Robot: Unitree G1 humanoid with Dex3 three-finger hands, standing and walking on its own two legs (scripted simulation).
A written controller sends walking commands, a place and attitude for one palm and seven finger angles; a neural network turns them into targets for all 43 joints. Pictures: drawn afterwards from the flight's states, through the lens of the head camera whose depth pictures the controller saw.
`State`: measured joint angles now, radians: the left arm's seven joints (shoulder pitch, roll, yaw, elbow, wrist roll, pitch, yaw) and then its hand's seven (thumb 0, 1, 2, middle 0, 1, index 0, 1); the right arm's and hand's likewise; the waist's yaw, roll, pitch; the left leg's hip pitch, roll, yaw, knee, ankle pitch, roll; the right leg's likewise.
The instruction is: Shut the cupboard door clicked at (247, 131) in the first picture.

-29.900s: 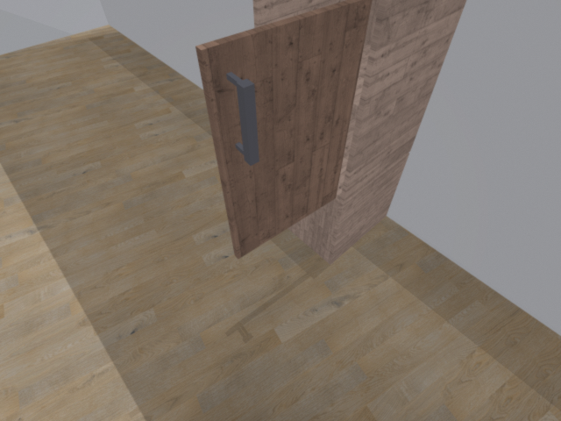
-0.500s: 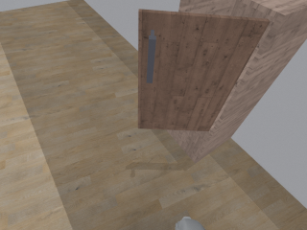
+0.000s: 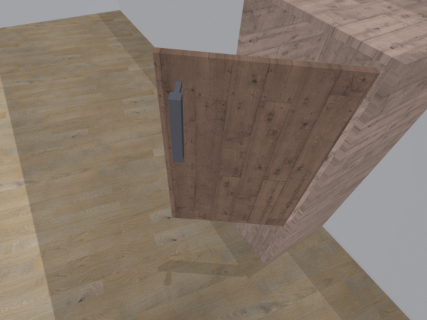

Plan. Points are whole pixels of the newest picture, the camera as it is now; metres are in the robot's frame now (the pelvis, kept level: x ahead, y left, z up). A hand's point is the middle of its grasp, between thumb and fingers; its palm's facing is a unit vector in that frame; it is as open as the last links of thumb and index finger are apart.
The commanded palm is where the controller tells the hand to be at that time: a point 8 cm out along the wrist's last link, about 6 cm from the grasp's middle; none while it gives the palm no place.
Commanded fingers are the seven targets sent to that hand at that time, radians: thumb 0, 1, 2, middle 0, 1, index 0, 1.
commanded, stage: come to a stop and stand still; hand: left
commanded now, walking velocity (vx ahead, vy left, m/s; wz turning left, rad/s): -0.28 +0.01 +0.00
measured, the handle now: (178, 124) +0.44 +0.12 +0.12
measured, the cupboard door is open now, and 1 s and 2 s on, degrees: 55 55 55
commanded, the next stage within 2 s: look again from close up in 1.06 s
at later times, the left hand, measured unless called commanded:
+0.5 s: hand out of the picture +0.01 +0.19 -0.16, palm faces +0.04 -0.96 -0.26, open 7.4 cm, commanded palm none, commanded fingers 0.00 0.90 0.90 -0.20 -0.30 -0.20 -0.30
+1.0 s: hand out of the picture -0.02 +0.25 -0.17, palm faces -0.02 -0.97 -0.23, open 7.4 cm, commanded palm none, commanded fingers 0.00 0.90 0.90 -0.20 -0.30 -0.20 -0.30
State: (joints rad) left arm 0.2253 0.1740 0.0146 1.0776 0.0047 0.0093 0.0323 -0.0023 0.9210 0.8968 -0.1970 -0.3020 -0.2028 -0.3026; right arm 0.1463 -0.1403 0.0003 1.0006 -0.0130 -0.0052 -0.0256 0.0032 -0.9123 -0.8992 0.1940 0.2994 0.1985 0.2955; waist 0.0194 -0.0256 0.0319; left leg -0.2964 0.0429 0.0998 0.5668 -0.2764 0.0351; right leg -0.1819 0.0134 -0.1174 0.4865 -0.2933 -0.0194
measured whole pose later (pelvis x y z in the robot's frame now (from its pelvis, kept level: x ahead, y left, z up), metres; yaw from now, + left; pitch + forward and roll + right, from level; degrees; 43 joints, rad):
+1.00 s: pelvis -0.05 +0.05 +0.00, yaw -1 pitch -1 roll +0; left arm 0.30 0.21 -0.01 0.98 0.02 0.02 0.03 0.00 0.91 0.90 -0.20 -0.30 -0.20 -0.30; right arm 0.29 -0.19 0.00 0.98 -0.02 0.01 0.00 0.01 -0.92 -0.90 0.20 0.30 0.20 0.30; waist 0.00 -0.01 0.00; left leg -0.25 -0.04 0.10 0.50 -0.24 0.08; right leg -0.25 -0.08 0.03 0.50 -0.24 0.01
